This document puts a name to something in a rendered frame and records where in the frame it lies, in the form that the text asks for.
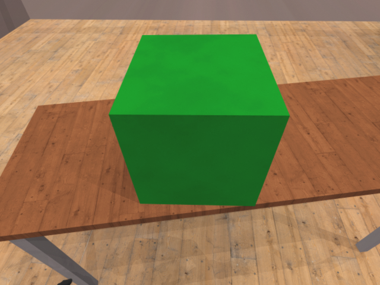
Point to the carton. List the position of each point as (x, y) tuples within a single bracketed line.
[(198, 119)]

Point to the table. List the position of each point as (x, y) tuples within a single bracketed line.
[(68, 174)]

